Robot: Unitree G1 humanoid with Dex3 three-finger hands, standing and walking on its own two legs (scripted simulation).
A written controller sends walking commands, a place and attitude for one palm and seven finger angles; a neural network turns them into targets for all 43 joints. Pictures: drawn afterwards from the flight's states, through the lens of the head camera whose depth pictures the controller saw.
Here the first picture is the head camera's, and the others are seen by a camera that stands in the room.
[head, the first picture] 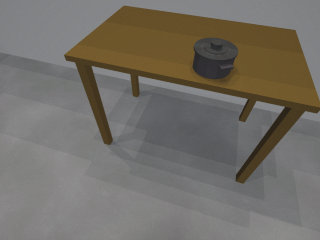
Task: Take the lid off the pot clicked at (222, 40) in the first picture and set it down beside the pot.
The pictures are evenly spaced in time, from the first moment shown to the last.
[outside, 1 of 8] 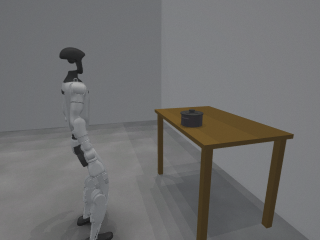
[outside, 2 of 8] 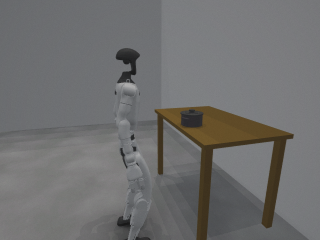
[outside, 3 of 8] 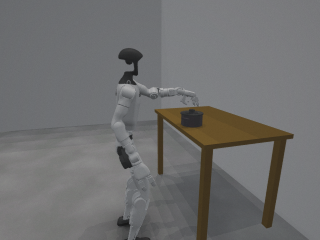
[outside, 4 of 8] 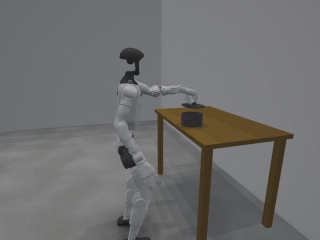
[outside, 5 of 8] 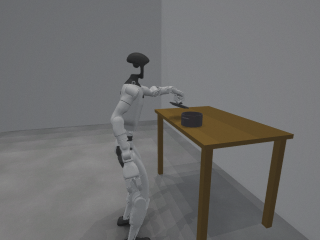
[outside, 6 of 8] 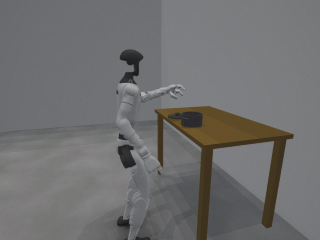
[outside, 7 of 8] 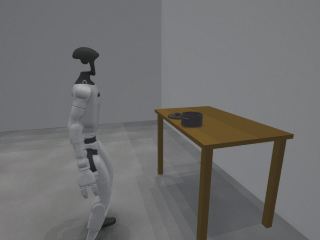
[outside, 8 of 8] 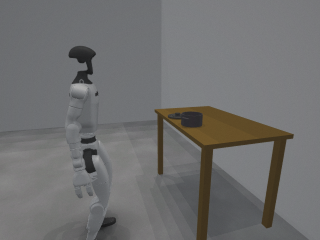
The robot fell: no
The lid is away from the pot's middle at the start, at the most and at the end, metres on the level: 0.00 0.25 0.25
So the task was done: no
